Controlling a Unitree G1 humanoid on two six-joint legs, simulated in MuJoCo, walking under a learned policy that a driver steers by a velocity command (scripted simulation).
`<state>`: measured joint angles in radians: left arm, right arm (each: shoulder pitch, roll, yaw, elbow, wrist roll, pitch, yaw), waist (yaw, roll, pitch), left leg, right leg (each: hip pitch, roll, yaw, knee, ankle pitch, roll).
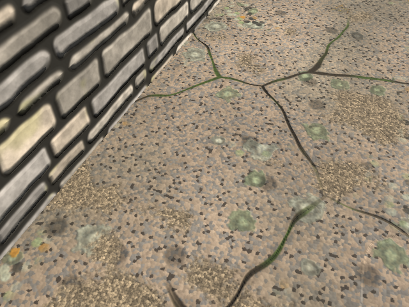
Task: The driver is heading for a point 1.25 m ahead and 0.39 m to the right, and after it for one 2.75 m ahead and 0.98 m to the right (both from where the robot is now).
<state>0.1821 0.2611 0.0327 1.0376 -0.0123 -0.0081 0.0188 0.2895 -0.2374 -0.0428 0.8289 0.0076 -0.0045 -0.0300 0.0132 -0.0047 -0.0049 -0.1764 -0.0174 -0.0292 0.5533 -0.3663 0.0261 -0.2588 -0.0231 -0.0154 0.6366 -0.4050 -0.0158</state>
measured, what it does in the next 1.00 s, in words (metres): walks ahead: left foot, then right foot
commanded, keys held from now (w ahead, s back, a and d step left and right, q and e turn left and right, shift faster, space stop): w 0.28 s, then no key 0.64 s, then w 0.08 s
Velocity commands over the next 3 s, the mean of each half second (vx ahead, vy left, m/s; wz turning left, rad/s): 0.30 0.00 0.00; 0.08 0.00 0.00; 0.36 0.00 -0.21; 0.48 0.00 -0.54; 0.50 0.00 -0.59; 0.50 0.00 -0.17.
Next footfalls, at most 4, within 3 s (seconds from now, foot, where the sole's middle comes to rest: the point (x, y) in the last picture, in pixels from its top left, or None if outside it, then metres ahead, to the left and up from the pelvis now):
0.52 left None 0.39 0.10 -0.77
0.82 right None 0.33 -0.13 -0.77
1.64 right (251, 257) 0.73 -0.13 -0.77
2.14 left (225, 183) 1.06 -0.04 -0.77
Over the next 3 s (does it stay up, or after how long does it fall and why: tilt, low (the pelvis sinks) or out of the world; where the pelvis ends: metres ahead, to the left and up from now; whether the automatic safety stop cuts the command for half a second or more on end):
stays up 1.18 -0.39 0.01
